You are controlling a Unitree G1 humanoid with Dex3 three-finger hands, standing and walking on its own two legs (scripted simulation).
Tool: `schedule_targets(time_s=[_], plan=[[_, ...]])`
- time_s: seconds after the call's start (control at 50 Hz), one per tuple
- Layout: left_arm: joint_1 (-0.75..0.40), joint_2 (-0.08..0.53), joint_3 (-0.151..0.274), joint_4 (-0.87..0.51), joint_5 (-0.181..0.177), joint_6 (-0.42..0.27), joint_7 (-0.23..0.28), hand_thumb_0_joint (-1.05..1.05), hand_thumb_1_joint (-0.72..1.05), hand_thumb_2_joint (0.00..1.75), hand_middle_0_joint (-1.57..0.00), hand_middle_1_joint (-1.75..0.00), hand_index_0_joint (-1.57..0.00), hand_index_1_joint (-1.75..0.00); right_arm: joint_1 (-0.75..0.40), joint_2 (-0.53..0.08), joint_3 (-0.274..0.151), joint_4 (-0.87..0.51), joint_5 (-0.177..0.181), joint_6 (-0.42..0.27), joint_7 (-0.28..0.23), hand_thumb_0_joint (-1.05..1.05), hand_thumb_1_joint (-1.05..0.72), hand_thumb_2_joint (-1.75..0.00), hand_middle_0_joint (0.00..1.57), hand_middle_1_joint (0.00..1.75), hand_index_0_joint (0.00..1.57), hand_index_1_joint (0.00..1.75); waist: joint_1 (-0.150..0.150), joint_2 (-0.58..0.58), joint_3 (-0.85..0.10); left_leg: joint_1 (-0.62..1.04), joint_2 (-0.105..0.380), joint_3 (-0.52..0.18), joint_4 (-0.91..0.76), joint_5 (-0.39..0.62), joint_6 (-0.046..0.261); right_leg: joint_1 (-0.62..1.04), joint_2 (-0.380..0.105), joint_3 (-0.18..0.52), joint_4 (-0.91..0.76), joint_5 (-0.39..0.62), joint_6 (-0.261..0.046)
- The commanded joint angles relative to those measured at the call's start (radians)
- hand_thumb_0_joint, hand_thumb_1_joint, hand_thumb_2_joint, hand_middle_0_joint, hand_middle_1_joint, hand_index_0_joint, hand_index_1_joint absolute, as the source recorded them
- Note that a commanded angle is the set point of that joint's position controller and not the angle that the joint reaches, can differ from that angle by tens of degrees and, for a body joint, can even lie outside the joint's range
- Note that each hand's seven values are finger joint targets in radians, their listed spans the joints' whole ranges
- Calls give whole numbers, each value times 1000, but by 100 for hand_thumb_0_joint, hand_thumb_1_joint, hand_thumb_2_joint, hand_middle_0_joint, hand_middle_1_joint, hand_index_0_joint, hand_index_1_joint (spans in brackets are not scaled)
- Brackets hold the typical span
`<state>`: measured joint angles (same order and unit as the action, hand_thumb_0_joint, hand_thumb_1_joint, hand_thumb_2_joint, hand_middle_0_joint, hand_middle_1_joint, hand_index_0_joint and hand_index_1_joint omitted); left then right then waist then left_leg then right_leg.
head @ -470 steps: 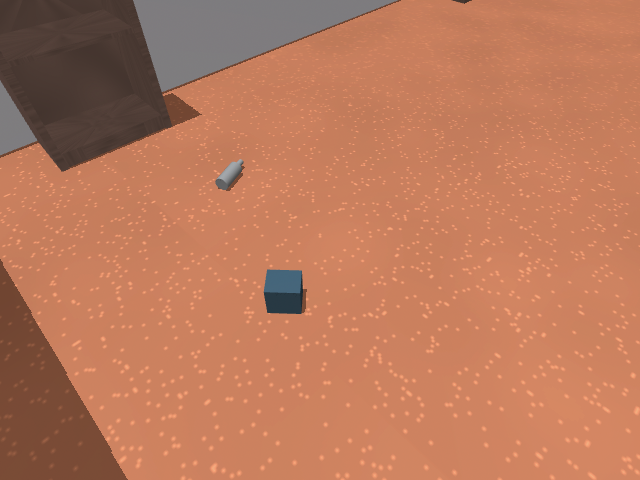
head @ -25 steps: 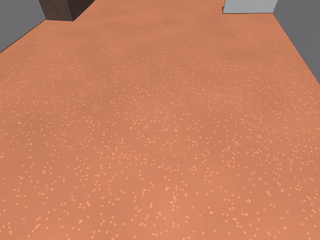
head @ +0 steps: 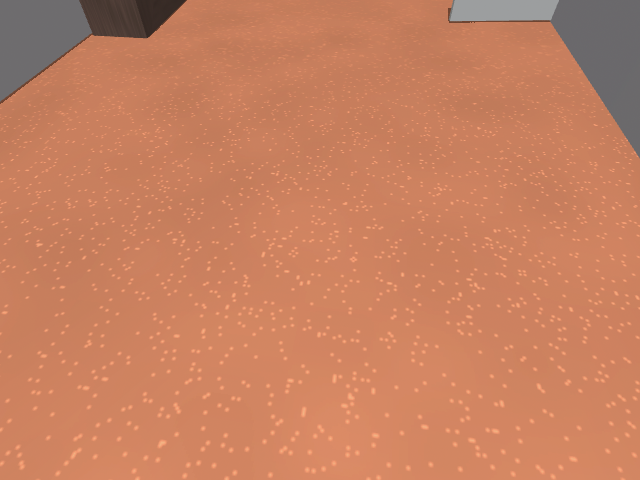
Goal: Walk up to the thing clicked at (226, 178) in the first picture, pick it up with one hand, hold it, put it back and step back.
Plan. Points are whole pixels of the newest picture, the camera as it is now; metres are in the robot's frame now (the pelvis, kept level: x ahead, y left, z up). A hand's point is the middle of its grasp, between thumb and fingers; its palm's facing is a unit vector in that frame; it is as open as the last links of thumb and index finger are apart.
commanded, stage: stand
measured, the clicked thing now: out of the picture +0.23 +1.29 -0.75
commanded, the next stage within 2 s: walk up in 1.84 s
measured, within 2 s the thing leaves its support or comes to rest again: neither
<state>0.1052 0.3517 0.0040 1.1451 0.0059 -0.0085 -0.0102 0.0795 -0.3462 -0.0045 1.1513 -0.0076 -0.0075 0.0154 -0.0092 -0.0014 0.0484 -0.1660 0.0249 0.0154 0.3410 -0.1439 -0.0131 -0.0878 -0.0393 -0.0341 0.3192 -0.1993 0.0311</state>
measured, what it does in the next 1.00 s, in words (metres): stands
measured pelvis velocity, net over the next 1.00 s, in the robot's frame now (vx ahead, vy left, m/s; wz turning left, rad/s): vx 0.01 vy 0.00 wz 0.00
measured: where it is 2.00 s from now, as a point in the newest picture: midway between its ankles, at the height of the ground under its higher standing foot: outside the picture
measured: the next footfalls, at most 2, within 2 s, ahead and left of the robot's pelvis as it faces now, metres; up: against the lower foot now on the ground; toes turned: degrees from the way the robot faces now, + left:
none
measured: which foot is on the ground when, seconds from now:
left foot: down 0.00-1.00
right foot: down 0.00-1.00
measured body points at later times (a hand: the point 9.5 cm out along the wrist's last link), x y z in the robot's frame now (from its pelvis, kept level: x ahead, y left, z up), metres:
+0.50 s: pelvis +0.01 +0.00 +0.00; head +0.02 +0.00 +0.45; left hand +0.09 +0.30 -0.13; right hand +0.10 -0.30 -0.13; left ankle +0.03 +0.13 -0.75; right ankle -0.02 -0.14 -0.75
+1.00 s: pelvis +0.01 +0.00 +0.00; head +0.02 +0.00 +0.45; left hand +0.08 +0.30 -0.13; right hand +0.09 -0.30 -0.13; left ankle +0.03 +0.13 -0.75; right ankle -0.02 -0.14 -0.75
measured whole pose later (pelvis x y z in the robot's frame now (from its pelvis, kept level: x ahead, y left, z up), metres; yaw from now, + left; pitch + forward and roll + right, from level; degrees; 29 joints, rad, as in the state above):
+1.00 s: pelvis +0.01 +0.00 +0.00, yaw +0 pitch -2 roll +0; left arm 0.12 0.36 0.00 1.13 0.01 -0.01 -0.01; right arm 0.09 -0.35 0.00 1.14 -0.01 0.00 0.01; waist -0.01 -0.01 0.04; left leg -0.14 0.03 0.02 0.33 -0.15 -0.02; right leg -0.06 -0.04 -0.03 0.30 -0.21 0.03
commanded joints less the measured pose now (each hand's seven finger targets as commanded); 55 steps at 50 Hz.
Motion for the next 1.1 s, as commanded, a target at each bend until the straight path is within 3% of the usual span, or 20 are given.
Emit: schedule_targets(time_s=[0.0,0.2,0.48,0.64,0.8,1.08], plan=[[-35,206,40,-63,5,-22,14,0,90,90,-20,-30,-20,-30,-48,-218,-35,-61,1,-20,-17,0,-90,-90,20,30,20,30,2,6,-72,60,111,-94,-49,97,21,-31,-103,76,-70,81,-31],[-35,213,41,-70,4,-21,16,0,90,90,-20,-30,-20,-30,-54,-219,-34,-67,-1,-22,-19,0,-90,-90,20,30,20,30,6,16,-97,79,119,-89,-38,183,22,-2,-108,72,-58,149,-32],[-35,214,41,-76,5,-21,17,0,90,90,-20,-30,-20,-30,-52,-219,-34,-70,1,-21,-20,0,-90,-90,20,30,20,30,5,4,-86,92,116,-80,-46,168,20,-6,-109,74,-67,143,-33],[-31,219,42,-79,4,-21,20,0,90,90,-20,-30,-20,-30,-46,-212,-34,-72,0,-21,-21,0,-90,-90,20,30,20,30,4,1,-96,100,120,-78,-40,219,23,10,-110,68,-54,199,-35],[-22,218,43,-76,5,-18,19,0,90,90,-20,-30,-20,-30,-34,-213,-32,-71,0,-18,-20,0,-90,-90,20,30,20,30,5,-1,-62,74,113,-81,-61,121,24,-8,-107,73,-76,104,-35],[-12,218,43,-86,7,-19,17,0,90,90,-20,-30,-20,-30,-27,-217,-36,-76,-1,-19,-20,0,-90,-90,20,30,20,30,6,6,-81,82,114,-82,-53,137,29,1,-110,74,-68,126,-38]])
